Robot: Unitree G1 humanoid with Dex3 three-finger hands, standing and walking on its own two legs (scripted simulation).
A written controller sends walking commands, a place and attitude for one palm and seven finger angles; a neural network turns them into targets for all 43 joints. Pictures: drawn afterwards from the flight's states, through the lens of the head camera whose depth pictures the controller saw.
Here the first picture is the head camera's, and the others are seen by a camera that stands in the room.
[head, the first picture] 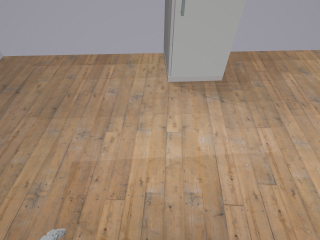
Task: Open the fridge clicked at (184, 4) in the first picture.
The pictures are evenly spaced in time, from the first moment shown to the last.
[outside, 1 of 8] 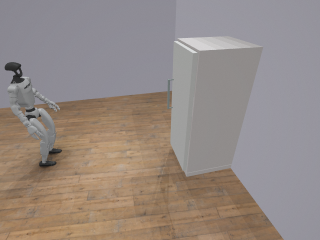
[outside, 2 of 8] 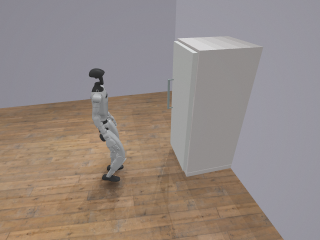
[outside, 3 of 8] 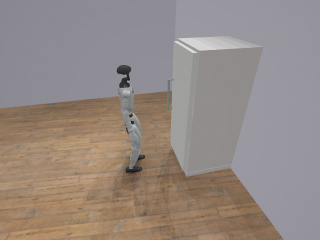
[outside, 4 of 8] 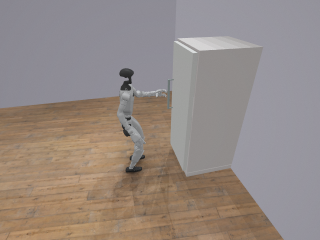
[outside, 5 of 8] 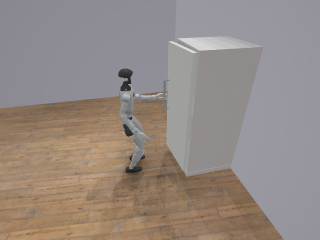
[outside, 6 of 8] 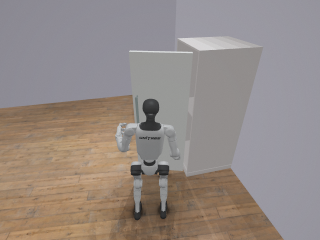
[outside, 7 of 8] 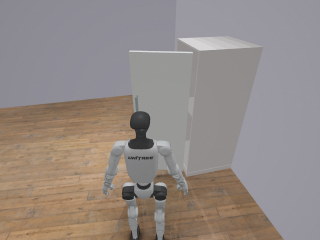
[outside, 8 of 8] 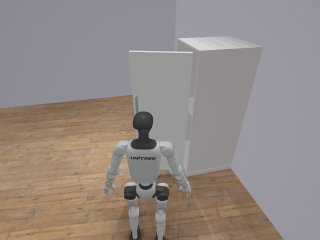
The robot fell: no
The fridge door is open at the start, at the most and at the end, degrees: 0 81 71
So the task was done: yes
